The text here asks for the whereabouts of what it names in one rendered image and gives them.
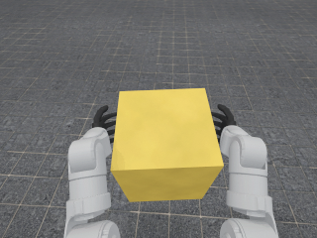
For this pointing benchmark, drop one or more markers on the robot left hand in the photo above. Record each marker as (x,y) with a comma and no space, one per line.
(99,121)

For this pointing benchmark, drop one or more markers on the carton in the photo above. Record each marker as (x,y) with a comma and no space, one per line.
(165,145)

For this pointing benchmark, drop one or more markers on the robot right forearm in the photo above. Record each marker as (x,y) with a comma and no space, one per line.
(248,193)

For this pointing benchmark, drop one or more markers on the right robot upper arm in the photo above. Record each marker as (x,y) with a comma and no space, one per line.
(246,228)

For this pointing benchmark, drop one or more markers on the robot left forearm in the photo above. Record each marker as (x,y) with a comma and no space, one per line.
(88,192)

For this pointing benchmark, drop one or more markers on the left robot upper arm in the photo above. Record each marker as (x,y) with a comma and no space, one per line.
(96,229)

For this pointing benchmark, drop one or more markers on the robot right hand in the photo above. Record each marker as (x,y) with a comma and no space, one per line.
(227,119)

